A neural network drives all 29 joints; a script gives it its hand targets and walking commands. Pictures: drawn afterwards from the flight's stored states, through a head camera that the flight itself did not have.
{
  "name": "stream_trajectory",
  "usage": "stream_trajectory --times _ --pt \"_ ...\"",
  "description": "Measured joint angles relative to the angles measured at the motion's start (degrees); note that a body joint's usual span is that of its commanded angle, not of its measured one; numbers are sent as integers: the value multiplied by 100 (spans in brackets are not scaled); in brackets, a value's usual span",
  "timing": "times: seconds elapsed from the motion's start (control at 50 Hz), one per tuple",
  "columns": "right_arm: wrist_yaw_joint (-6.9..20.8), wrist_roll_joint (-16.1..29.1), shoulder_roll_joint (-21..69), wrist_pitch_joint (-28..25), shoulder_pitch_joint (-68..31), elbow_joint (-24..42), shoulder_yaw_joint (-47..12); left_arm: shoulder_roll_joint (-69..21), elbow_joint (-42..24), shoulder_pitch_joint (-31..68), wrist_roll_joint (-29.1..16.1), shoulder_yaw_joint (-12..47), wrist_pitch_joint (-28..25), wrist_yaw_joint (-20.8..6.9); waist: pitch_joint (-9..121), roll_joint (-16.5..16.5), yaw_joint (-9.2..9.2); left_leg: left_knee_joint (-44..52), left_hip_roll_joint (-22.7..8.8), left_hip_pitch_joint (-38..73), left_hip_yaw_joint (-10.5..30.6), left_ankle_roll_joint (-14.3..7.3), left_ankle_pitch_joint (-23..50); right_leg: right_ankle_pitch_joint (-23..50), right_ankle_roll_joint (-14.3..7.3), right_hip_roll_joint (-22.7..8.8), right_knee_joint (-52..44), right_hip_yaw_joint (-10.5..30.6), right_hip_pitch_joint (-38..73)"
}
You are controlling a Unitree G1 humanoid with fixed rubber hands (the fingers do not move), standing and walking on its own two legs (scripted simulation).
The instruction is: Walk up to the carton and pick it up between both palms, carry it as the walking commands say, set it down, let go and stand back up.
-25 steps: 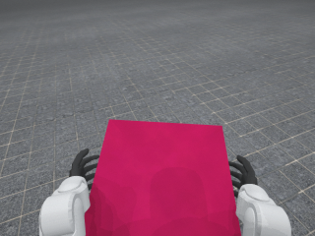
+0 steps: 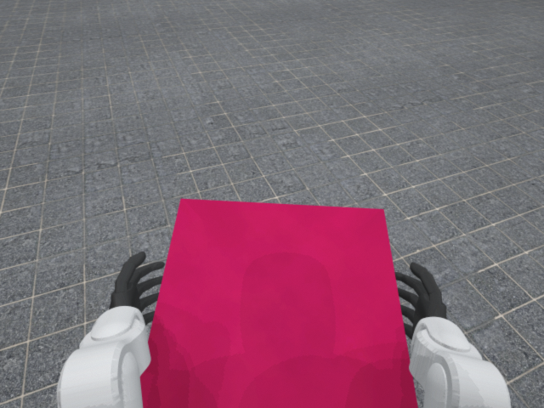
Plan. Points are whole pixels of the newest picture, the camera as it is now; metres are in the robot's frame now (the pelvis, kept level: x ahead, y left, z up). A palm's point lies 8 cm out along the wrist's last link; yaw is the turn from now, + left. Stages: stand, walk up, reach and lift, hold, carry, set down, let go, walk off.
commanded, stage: carry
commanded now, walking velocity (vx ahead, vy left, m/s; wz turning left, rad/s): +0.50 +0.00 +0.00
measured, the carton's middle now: (275, 324) +0.26 +0.00 +0.02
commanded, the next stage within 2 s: none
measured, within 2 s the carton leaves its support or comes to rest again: neither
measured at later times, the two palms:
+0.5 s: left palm (182, 213) +0.42 +0.15 +0.08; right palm (398, 222) +0.41 -0.21 +0.08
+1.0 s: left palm (219, 115) +0.75 +0.12 +0.08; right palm (372, 130) +0.70 -0.24 +0.07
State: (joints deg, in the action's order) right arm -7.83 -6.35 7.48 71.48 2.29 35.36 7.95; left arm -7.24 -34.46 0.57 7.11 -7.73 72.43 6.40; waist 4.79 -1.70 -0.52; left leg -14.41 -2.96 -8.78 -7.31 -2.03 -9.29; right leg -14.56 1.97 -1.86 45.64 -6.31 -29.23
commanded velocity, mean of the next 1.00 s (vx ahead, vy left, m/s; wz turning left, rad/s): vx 0.50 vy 0.00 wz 0.00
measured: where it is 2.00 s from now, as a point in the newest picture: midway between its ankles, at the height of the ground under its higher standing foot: (272, 233)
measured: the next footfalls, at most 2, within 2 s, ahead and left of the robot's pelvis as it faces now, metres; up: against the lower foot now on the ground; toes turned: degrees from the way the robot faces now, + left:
right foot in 0.24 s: +0.15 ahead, -0.16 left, +0.00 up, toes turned -12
left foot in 0.54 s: +0.37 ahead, +0.09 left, +0.00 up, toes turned +9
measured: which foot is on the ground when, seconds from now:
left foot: down 0.00-0.24, up 0.26-0.52, down 0.54-1.00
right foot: up 0.00-0.22, down 0.24-0.56, up 0.58-0.96, down 0.98-1.00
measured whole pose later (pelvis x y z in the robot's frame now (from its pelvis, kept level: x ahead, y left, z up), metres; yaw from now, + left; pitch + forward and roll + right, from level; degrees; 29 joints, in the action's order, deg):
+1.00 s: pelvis +0.49 -0.04 -0.03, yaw -4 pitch +3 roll -2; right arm -7.7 -6.8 7.1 71.0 1.2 38.3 7.7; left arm -7.3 -35.6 1.4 6.1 -7.9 69.7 5.9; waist 3.7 -2.3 -1.1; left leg -31.2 -6.8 -1.4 -11.8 2.1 -28.8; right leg -4.5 -3.3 -2.0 29.0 -12.1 -26.0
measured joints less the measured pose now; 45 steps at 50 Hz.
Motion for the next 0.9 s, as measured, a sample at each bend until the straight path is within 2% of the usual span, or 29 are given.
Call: stream_trajectory --times 0.08,0.14,0.2,0.24,0.26,0.28,0.32,0.36,0.4,0.46,0.54,0.56,0.6,0.64,0.66,0.7,0.76,0.82,0.9 --pt "-33 -14 -12 -15 -150 33 -48 3 -53 114 -39 -86 -59 23 8 -38 110 207 -120 249 -46 92 -32 194 41 -146 -134 77 15" --pt "-11 -52 -17 -40 -228 2 -22 3 -21 173 -97 -102 -101 52 77 63 134 134 -160 345 -99 168 -229 124 26 -213 -868 25 290" --pt "4 -77 -16 -21 -225 -24 -18 4 11 164 -112 -97 -93 71 127 156 109 -203 -209 393 -167 284 -605 93 -28 -165 -1699 -194 725" --pt "6 -94 -21 -5 -191 30 -11 2 11 202 -118 -76 -63 76 123 233 63 -803 -241 304 -170 382 -1056 259 -135 -107 -2308 -354 1158" --pt "14 -96 -66 -2 -187 37 41 1 102 239 -129 -7 -100 87 101 118 53 -1360 -373 120 -95 397 -1363 509 -221 -23 -2294 -416 1203" --pt "32 -84 -127 1 -169 5 102 -2 225 279 -134 74 -126 110 53 -5 38 -2090 -464 -168 52 365 -1550 463 -275 46 -2131 -494 1214" --pt "41 -29 -201 38 -95 -60 135 -3 387 287 -128 135 -104 140 -61 -39 21 -3428 -340 -814 277 304 -1979 201 -313 27 -1969 -529 1318" --pt "14 0 -141 74 -38 -67 114 -5 374 179 -135 84 -90 116 -198 25 19 -3872 -219 -1278 236 274 -2138 48 -292 -45 -2027 -462 1525" --pt "13 -28 4 46 5 -15 116 -6 246 58 -138 32 -109 80 -324 58 6 -3554 -193 -1589 162 271 -1798 -10 -236 -99 -2191 -426 1787" --pt "24 -46 10 -51 67 112 1 -10 45 -34 -129 -5 -178 16 -410 80 32 -2643 -203 -1816 84 270 -883 -174 -121 -149 -2356 -418 2181" --pt "43 -49 -5 -64 -9 269 -46 -12 -195 -101 -119 -4 -248 -23 -278 146 78 -1528 -183 -1593 -196 273 29 -695 85 -244 -2186 -374 2642" --pt "58 -52 -8 -74 -66 243 -56 -9 -238 -86 -105 -17 -247 -17 -219 216 89 -1547 -149 -1505 -285 149 238 -924 135 -330 -1942 -320 2671" --pt "67 -74 -20 -112 -247 -1 -105 -1 -195 0 -43 -120 -204 -11 -156 424 132 -1914 -60 -1406 -518 -81 -147 -1203 67 -542 -890 -100 2342" --pt "75 -101 -24 -102 -360 -257 -95 6 -72 75 -9 -171 -116 17 -181 367 155 -1900 -124 -1178 -635 -163 -484 -1327 -15 -350 485 130 1704" --pt "83 -104 -23 -102 -337 -314 -66 1 -22 109 -8 -164 -59 33 -199 329 145 -1747 -141 -1037 -663 -123 -494 -1275 -48 -242 979 179 1376" --pt "83 -74 -16 -103 -234 -305 6 3 75 161 -31 -122 0 43 -245 291 82 -1335 -100 -741 -688 -98 -440 -1038 -89 -152 1410 173 797" --pt "52 -51 -8 -128 -119 -154 29 2 146 182 -45 -86 -87 -10 -358 252 -41 -779 -28 -282 -715 -78 -401 -563 -105 -196 1031 121 162" --pt "15 -33 -3 -188 -51 20 -20 -1 82 173 -47 -90 -208 -61 -456 243 -155 -455 14 152 -713 -9 -509 -131 -132 -266 103 91 -163" --pt "-6 -4 0 -166 -3 246 -71 -4 -104 52 -67 -69 -301 -77 -382 204 -159 -385 -4 652 -704 163 -926 409 -192 -256 -1065 -87 -183"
